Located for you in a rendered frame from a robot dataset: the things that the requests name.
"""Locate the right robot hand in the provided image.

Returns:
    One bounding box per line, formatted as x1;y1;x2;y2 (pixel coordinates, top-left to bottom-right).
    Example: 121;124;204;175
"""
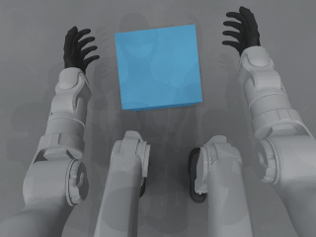
222;6;261;57

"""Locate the robot left upper arm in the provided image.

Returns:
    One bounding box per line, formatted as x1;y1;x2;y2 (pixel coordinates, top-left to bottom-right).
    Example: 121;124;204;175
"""
0;158;89;237

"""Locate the right robot foot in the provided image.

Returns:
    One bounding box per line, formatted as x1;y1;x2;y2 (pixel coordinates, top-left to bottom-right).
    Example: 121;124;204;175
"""
188;147;206;203

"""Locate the carton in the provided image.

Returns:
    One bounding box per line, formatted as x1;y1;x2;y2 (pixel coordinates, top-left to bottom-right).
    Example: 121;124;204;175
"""
115;25;202;112

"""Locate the right robot forearm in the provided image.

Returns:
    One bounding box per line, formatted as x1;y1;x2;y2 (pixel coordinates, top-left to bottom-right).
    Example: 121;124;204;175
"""
237;45;316;141

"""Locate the left robot forearm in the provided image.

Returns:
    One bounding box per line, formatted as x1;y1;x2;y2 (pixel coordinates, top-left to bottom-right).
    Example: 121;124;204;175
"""
23;67;92;203

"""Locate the left robot hand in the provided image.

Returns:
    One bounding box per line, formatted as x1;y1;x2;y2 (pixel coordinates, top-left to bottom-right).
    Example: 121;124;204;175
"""
63;26;100;75

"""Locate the robot right upper arm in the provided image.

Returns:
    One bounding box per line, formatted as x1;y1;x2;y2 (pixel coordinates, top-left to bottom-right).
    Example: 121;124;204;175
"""
253;134;316;237

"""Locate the left robot thigh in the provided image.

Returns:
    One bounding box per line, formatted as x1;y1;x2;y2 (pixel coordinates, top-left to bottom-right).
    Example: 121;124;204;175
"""
94;137;151;237

